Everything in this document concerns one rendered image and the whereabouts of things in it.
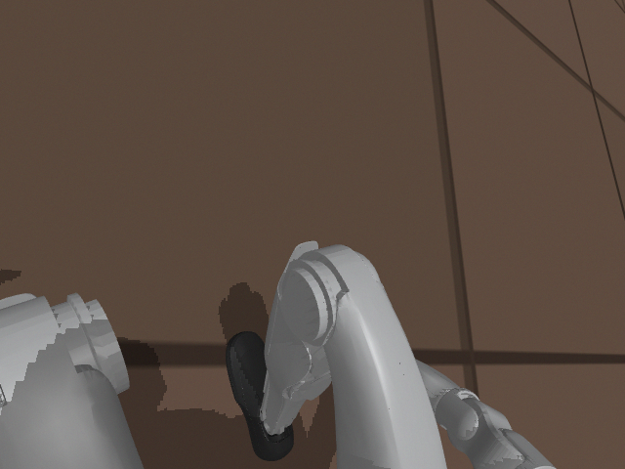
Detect right robot hand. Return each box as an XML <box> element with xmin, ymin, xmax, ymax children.
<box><xmin>415</xmin><ymin>359</ymin><xmax>460</xmax><ymax>414</ymax></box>

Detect right robot foot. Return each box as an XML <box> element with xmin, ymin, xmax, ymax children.
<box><xmin>226</xmin><ymin>331</ymin><xmax>294</xmax><ymax>461</ymax></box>

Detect right robot arm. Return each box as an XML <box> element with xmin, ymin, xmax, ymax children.
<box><xmin>435</xmin><ymin>388</ymin><xmax>557</xmax><ymax>469</ymax></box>

